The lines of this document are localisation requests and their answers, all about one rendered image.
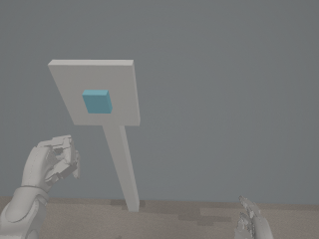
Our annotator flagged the robot left hand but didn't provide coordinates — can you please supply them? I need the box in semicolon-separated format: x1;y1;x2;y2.
21;134;81;193

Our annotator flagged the robot left forearm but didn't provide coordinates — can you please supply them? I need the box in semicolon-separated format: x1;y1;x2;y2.
0;185;50;239

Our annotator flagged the robot right hand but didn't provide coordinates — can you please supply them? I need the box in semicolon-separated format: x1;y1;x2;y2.
234;195;274;239

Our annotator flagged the panel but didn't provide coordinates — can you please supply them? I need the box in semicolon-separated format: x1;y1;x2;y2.
48;60;141;212

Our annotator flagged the button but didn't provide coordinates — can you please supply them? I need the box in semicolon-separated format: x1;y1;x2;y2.
82;90;113;114

